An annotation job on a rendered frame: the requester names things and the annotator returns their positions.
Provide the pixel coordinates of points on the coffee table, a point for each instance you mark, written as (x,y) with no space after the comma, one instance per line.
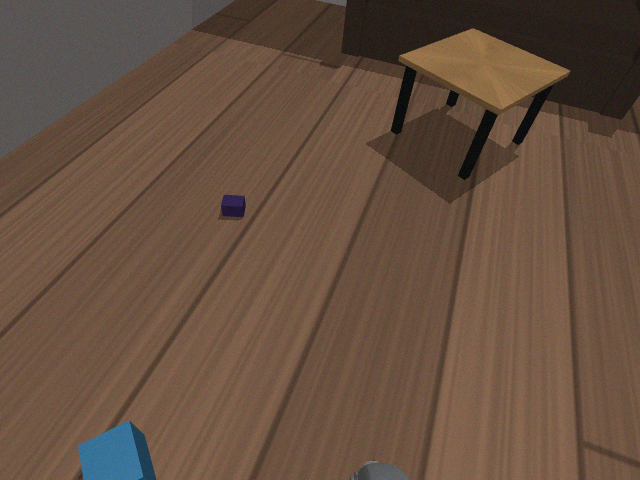
(488,71)

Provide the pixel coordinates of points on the sofa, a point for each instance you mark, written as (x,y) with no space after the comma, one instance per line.
(597,40)

